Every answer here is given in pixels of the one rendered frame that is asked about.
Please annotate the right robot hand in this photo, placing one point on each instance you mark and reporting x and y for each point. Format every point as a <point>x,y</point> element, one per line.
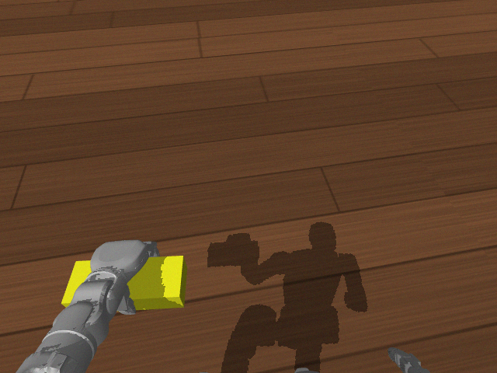
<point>407,362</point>

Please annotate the left robot hand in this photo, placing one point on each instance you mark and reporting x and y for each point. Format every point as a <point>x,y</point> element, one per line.
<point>126,257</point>

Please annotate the left robot arm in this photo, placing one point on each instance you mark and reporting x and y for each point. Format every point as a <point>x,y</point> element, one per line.
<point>79,329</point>

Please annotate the carton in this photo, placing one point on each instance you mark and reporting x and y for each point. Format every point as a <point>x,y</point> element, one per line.
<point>159,284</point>

